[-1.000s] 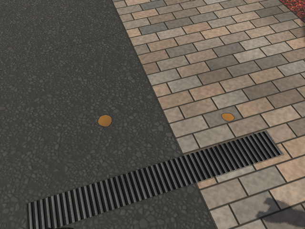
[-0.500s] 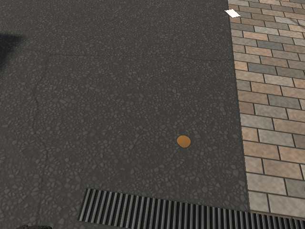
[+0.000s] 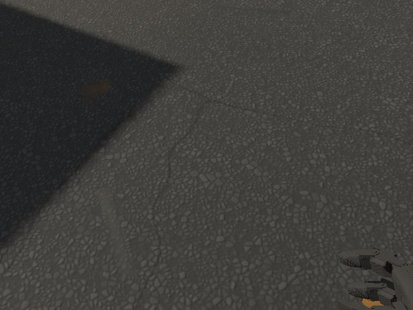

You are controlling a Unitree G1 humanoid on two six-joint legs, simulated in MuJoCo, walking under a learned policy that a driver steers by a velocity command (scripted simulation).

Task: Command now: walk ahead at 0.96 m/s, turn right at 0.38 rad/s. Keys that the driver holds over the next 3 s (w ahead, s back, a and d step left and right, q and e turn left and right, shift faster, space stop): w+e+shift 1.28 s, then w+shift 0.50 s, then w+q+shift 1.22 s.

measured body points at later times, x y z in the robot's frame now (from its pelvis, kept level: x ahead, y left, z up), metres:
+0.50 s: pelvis +0.44 -0.04 -0.03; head +0.47 -0.06 +0.42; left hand +0.77 +0.09 -0.09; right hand +0.28 -0.27 -0.16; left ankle +0.22 +0.13 -0.71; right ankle +0.60 -0.14 -0.71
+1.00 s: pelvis +0.87 -0.24 -0.02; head +0.90 -0.26 +0.43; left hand +1.13 -0.04 -0.13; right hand +0.84 -0.57 -0.09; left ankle +1.05 -0.22 -0.73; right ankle +0.65 -0.14 -0.65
